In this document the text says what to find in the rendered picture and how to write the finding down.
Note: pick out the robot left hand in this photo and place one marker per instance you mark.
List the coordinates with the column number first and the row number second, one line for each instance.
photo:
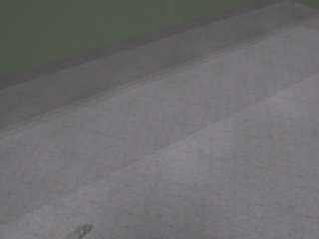
column 80, row 231

